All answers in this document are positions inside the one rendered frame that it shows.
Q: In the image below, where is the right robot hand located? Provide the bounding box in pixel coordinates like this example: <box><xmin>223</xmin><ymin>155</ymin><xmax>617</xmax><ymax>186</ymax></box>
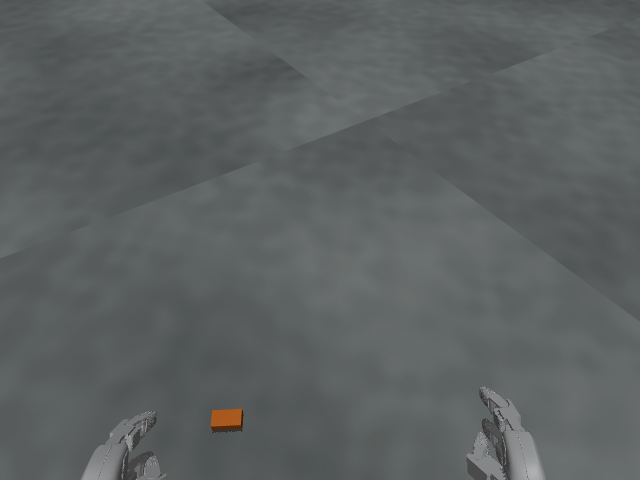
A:
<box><xmin>466</xmin><ymin>386</ymin><xmax>546</xmax><ymax>480</ymax></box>

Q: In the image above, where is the left robot hand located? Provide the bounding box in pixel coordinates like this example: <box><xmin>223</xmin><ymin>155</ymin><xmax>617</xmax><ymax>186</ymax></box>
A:
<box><xmin>80</xmin><ymin>410</ymin><xmax>167</xmax><ymax>480</ymax></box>

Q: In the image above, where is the small box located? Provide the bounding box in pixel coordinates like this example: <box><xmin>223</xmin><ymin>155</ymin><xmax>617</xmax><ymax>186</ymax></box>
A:
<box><xmin>210</xmin><ymin>409</ymin><xmax>243</xmax><ymax>430</ymax></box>

